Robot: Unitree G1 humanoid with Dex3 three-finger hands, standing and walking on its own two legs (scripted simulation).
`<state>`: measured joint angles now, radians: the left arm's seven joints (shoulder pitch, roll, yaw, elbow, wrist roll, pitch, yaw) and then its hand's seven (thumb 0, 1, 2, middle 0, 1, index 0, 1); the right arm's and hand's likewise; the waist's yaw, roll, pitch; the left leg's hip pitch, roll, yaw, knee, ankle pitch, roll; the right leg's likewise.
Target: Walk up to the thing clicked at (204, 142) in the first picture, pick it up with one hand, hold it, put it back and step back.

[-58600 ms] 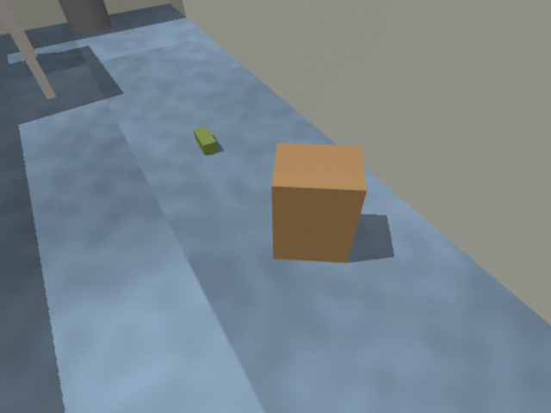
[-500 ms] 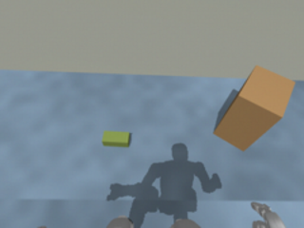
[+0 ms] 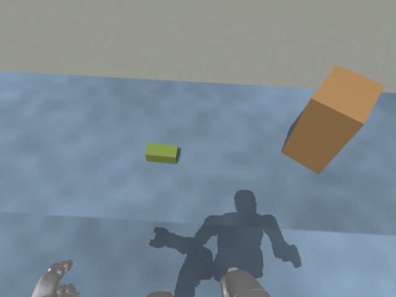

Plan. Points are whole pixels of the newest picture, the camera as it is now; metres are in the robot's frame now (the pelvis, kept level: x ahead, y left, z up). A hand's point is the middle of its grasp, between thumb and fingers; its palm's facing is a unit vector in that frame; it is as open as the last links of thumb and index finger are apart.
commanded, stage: step back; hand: left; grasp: from above
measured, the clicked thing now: (162, 153) +0.89 +0.19 -0.72
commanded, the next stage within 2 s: stand in 1.44 s
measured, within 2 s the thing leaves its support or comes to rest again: neither
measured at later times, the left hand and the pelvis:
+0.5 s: hand out of the picture -0.09 +0.24 -0.13, palm faces -0.01 -0.90 -0.44, open 7.4 cm; pelvis -0.16 -0.03 +0.00, yaw -1 degrees
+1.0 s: hand out of the picture -0.11 +0.23 -0.13, palm faces +0.06 -0.92 -0.38, open 7.4 cm; pelvis -0.16 -0.04 +0.01, yaw +2 degrees
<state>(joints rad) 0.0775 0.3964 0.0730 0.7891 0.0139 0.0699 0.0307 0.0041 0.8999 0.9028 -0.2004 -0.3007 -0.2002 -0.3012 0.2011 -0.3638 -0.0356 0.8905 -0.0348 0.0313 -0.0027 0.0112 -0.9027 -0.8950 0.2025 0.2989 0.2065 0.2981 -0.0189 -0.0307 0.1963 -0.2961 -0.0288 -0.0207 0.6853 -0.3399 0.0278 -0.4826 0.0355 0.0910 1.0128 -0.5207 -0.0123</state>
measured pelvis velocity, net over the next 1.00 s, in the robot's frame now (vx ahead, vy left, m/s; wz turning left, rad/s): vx -0.16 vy -0.04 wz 0.03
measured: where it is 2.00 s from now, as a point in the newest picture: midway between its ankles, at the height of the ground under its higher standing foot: outside the picture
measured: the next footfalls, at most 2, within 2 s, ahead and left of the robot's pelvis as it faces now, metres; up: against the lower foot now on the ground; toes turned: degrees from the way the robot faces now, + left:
right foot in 0.26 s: -0.11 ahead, -0.15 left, +0.00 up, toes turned +0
left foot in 0.56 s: -0.13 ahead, +0.10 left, +0.00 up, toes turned -1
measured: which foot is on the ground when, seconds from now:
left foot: down 0.00-0.28, up 0.30-0.54, down 0.56-0.82, up 0.84-1.00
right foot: up 0.00-0.24, down 0.26-1.00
